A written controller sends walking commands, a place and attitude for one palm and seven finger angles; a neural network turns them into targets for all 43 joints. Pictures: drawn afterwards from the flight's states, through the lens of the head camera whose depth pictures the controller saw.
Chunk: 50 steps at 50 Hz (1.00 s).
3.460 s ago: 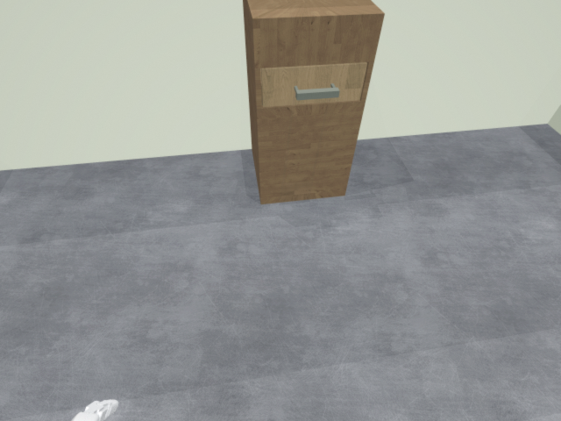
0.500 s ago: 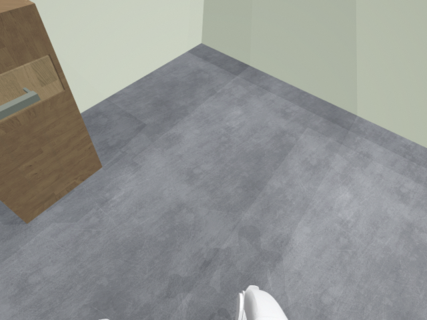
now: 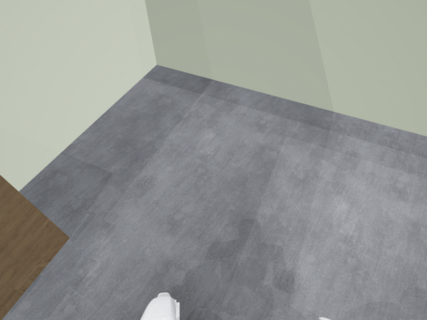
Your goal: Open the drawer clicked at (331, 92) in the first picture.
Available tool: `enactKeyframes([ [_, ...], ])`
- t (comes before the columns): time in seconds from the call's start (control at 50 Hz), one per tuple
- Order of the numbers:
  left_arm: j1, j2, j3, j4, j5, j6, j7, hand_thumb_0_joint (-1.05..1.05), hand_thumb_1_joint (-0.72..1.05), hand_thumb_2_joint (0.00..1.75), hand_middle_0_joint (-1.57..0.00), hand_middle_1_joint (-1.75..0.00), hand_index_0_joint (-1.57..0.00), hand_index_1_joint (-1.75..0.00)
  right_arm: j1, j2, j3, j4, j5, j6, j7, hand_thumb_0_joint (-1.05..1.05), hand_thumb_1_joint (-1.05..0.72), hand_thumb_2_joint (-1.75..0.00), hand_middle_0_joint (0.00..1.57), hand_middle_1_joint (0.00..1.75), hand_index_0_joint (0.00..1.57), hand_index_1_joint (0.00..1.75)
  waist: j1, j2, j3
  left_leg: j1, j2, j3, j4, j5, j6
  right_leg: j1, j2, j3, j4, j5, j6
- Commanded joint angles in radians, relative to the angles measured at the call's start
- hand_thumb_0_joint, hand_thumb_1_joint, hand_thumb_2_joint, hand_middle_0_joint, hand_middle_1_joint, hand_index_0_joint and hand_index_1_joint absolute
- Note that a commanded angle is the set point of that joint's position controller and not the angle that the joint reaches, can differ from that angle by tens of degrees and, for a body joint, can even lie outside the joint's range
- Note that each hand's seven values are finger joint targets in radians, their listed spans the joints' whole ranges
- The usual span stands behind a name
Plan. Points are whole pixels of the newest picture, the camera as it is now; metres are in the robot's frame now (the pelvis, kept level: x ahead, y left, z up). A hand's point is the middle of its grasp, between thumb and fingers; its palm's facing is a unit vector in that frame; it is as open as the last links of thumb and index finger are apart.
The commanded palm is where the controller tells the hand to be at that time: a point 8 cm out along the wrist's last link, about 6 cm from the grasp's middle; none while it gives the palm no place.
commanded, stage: walk to a spot facing it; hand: left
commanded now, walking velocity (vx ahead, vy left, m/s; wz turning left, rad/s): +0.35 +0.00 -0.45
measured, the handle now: out of the picture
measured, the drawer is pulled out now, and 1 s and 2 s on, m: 0.00 0.00 0.00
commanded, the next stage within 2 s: turn to face it in 0.46 s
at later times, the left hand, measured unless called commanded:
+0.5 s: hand (156, 235) +0.33 +0.17 -0.16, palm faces -0.25 -0.95 -0.20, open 7.4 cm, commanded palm none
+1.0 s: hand (181, 223) +0.37 +0.12 -0.17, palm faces -0.14 -0.98 -0.14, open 7.3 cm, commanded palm none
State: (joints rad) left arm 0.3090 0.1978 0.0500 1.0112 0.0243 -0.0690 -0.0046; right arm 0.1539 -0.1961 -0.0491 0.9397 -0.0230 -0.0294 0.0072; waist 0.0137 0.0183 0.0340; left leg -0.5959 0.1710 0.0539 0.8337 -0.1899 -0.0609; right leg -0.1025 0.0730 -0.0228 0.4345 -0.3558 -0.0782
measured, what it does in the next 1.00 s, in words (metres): walks ahead: left foot, then right foot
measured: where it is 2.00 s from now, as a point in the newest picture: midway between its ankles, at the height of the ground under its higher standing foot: outside the picture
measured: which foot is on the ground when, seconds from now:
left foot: up 0.00-0.08, down 0.10-0.56, up 0.58-1.00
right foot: down 0.00-0.12, up 0.14-0.54, down 0.56-1.00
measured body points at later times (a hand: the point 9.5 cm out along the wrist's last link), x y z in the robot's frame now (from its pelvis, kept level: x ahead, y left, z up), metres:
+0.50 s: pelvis +0.18 +0.02 +0.00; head +0.21 +0.00 +0.44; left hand +0.34 +0.22 -0.14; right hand +0.12 -0.23 -0.15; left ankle +0.15 +0.15 -0.73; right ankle +0.26 -0.13 -0.70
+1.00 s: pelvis +0.23 -0.02 -0.01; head +0.24 -0.01 +0.44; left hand +0.38 +0.17 -0.16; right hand +0.20 -0.25 -0.16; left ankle +0.25 +0.08 -0.72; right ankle +0.26 -0.12 -0.74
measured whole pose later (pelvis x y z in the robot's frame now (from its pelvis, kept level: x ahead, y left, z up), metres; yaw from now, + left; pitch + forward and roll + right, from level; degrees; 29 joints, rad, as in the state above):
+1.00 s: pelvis +0.23 -0.02 -0.01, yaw -9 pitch -1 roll -1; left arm 0.13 0.14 0.04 0.94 0.03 0.01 0.02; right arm 0.28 -0.14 -0.05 1.01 -0.01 0.06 0.00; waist -0.02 -0.02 0.04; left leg -0.35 0.10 0.13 0.78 -0.42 -0.04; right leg -0.30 -0.08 -0.31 0.56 -0.23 -0.06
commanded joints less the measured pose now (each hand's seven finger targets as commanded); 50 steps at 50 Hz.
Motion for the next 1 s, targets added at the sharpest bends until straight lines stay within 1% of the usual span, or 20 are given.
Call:
enactKeyframes([
  [0.0,0.114,0.143,0.033,-0.022,-0.005,-0.004,0.013,0.0,0.9,0.9,-0.2,-0.3,-0.2,-0.3,-0.067,-0.04,0.0,-0.084,-0.003,-0.037,0.01,0.0,-0.9,-0.9,0.2,0.3,0.2,0.3,0.039,-0.155,-0.014,0.088,-0.096,0.088,-0.185,-0.023,0.021,0.07,-0.228,0.185,-0.027,0.731,-0.077],
  [0.04,0.077,0.158,0.038,-0.033,-0.01,-0.004,0.016,0.0,0.9,0.9,-0.2,-0.3,-0.2,-0.3,0.079,-0.083,-0.014,-0.04,-0.007,-0.048,-0.006,0.0,-0.9,-0.9,0.2,0.3,0.2,0.3,-0.041,-0.12,-0.093,0.348,-0.129,0.112,-0.336,0.041,0.037,0.027,-0.205,0.168,0.153,0.825,-0.045],
  [0.06,0.06,0.144,0.041,-0.044,-0.018,-0.004,0.015,0.0,0.9,0.9,-0.2,-0.3,-0.2,-0.3,0.229,-0.15,-0.031,0.002,-0.012,-0.053,-0.017,0.0,-0.9,-0.9,0.2,0.3,0.2,0.3,-0.109,-0.054,-0.19,0.65,-0.04,0.03,-0.363,0.165,0.068,-0.141,-0.168,0.142,0.344,0.696,-0.003],
  [0.08,0.093,0.086,0.034,-0.059,-0.032,-0.004,0.003,0.0,0.9,0.9,-0.2,-0.3,-0.2,-0.3,0.363,-0.28,-0.064,0.031,-0.026,-0.058,-0.024,0.0,-0.9,-0.9,0.2,0.3,0.2,0.3,-0.144,0.213,-0.331,0.943,0.289,-0.333,-0.344,0.349,0.191,-0.428,-0.036,0.017,0.684,0.128,0.053],
  [0.1,0.071,0.093,0.029,-0.071,-0.025,-0.014,0.002,0.0,0.9,0.9,-0.2,-0.3,-0.2,-0.3,0.401,-0.283,-0.054,0.041,-0.011,-0.049,-0.024,0.0,-0.9,-0.9,0.2,0.3,0.2,0.3,-0.144,0.237,-0.348,0.945,0.409,-0.449,-0.434,0.426,0.263,-0.512,-0.037,0.052,0.914,-0.225,0.051],
  [0.18,-0.032,0.062,0.043,-0.073,-0.001,0.036,-0.021,0.0,0.9,0.9,-0.2,-0.3,-0.2,-0.3,0.161,-0.097,-0.008,0.005,-0.004,-0.057,-0.029,0.0,-0.9,-0.9,0.2,0.3,0.2,0.3,-0.041,0.109,0.029,0.46,0.266,-0.094,-0.552,0.255,0.157,-0.526,-0.179,0.047,0.929,-0.005,0.084],
  [0.26,0.035,0.01,0.046,-0.072,0.0,0.092,-0.029,0.0,0.9,0.9,-0.2,-0.3,-0.2,-0.3,0.101,-0.086,-0.012,0.006,0.003,-0.053,-0.035,0.0,-0.9,-0.9,0.2,0.3,0.2,0.3,0.027,0.15,0.044,0.332,0.196,0.128,-0.583,0.232,0.139,-0.47,-0.191,-0.006,0.803,0.094,0.111],
  [0.34,-0.047,0.0,0.049,-0.116,0.002,0.105,-0.036,0.0,0.9,0.9,-0.2,-0.3,-0.2,-0.3,0.107,-0.105,-0.03,-0.001,0.001,-0.039,-0.033,0.0,-0.9,-0.9,0.2,0.3,0.2,0.3,0.009,0.17,0.062,0.37,0.178,0.228,-0.568,0.284,0.141,-0.476,-0.199,-0.06,0.57,0.175,0.131],
  [0.44,-0.124,0.019,0.047,-0.152,0.002,0.092,-0.031,0.0,0.9,0.9,-0.2,-0.3,-0.2,-0.3,0.137,-0.156,-0.056,0.001,-0.004,-0.013,-0.028,0.0,-0.9,-0.9,0.2,0.3,0.2,0.3,-0.031,0.169,0.031,0.514,0.21,0.261,-0.433,0.399,0.136,-0.41,-0.153,-0.109,0.324,0.145,0.113],
  [0.48,-0.093,0.041,0.049,-0.151,0.005,0.081,-0.028,0.0,0.9,0.9,-0.2,-0.3,-0.2,-0.3,0.131,-0.177,-0.064,-0.006,-0.003,-0.004,-0.026,0.0,-0.9,-0.9,0.2,0.3,0.2,0.3,-0.008,0.148,-0.011,0.531,0.216,0.268,-0.305,0.493,0.117,-0.3,-0.113,-0.136,0.245,0.139,0.092],
  [0.5,-0.013,0.071,0.056,-0.133,0.006,0.07,-0.025,0.0,0.9,0.9,-0.2,-0.3,-0.2,-0.3,0.126,-0.187,-0.065,-0.015,-0.002,-0.001,-0.024,0.0,-0.9,-0.9,0.2,0.3,0.2,0.3,0.037,0.109,-0.064,0.518,0.201,0.277,-0.159,0.521,0.09,-0.176,-0.092,-0.145,0.164,0.179,0.08],
  [0.52,0.083,0.151,0.071,-0.11,0.01,0.053,-0.017,0.0,0.9,0.9,-0.2,-0.3,-0.2,-0.3,0.143,-0.169,-0.06,-0.027,0.005,0.005,-0.014,0.0,-0.9,-0.9,0.2,0.3,0.2,0.3,0.084,-0.047,-0.133,0.378,0.156,0.291,0.078,0.355,0.041,0.03,-0.148,-0.062,0.079,0.39,0.05],
  [0.54,0.139,0.261,0.091,-0.099,0.012,0.037,-0.003,0.0,0.9,0.9,-0.2,-0.3,-0.2,-0.3,0.172,-0.083,-0.037,-0.059,0.012,0.006,-0.01,0.0,-0.9,-0.9,0.2,0.3,0.2,0.3,0.091,-0.323,-0.218,0.07,-0.034,0.237,0.367,-0.378,-0.015,0.23,-0.427,0.367,0.046,0.862,-0.072],
  [0.56,0.17,0.295,0.092,-0.082,-0.016,0.043,0.011,0.0,0.9,0.9,-0.2,-0.3,-0.2,-0.3,0.154,-0.08,-0.027,-0.07,0.021,0.019,-0.027,0.0,-0.9,-0.9,0.2,0.3,0.2,0.3,0.092,-0.314,-0.315,0.059,-0.063,0.052,0.487,-0.491,-0.003,0.237,-0.509,0.409,0.007,1.02,-0.148],
  [0.58,0.102,0.253,0.081,-0.093,-0.013,0.049,0.021,0.0,0.9,0.9,-0.2,-0.3,-0.2,-0.3,0.158,-0.074,-0.025,-0.054,0.026,0.029,-0.033,0.0,-0.9,-0.9,0.2,0.3,0.2,0.3,0.061,-0.22,-0.271,0.071,-0.033,-0.014,0.504,-0.426,0.01,0.163,-0.486,0.317,-0.028,0.836,-0.153],
  [0.6,0.006,0.219,0.071,-0.124,-0.008,0.052,0.028,0.0,0.9,0.9,-0.2,-0.3,-0.2,-0.3,0.17,-0.061,-0.016,-0.04,0.019,0.032,-0.031,0.0,-0.9,-0.9,0.2,0.3,0.2,0.3,0.032,-0.257,-0.25,0.061,-0.037,-0.034,0.519,-0.371,0.011,0.088,-0.461,0.33,-0.073,0.609,-0.134],
  [0.62,-0.078,0.166,0.055,-0.139,-0.006,0.055,0.036,0.0,0.9,0.9,-0.2,-0.3,-0.2,-0.3,0.181,-0.077,-0.018,-0.009,0.01,0.038,-0.028,0.0,-0.9,-0.9,0.2,0.3,0.2,0.3,-0.001,-0.186,-0.205,0.099,-0.024,-0.046,0.503,-0.284,0.014,0.004,-0.416,0.254,-0.093,0.473,-0.103],
  [0.68,-0.15,0.1,0.016,-0.13,-0.004,0.041,0.038,0.0,0.9,0.9,-0.2,-0.3,-0.2,-0.3,0.244,-0.04,-0.002,0.048,0.001,0.053,-0.026,0.0,-0.9,-0.9,0.2,0.3,0.2,0.3,-0.057,-0.095,-0.116,0.194,-0.034,-0.044,0.332,-0.19,0.017,-0.171,-0.357,0.073,-0.117,0.443,-0.053],
  [0.88,-0.118,0.134,0.035,-0.099,0.004,0.07,0.048,0.0,0.9,0.9,-0.2,-0.3,-0.2,-0.3,0.138,-0.016,-0.012,0.012,0.009,0.073,-0.005,0.0,-0.9,-0.9,0.2,0.3,0.2,0.3,0.001,-0.132,-0.002,0.186,-0.052,0.041,0.057,-0.275,0.018,-0.172,-0.454,0.001,-0.168,0.173,-0.082],
  [0.98,-0.121,0.128,0.046,-0.113,-0.005,0.081,0.043,0.0,0.9,0.9,-0.2,-0.3,-0.2,-0.3,0.207,-0.027,-0.023,0.01,0.003,0.063,0.0,0.0,-0.9,-0.9,0.2,0.3,0.2,0.3,-0.034,-0.075,-0.056,0.335,-0.072,0.071,-0.239,-0.116,0.035,-0.198,-0.422,-0.109,-0.001,0.126,0.007],
])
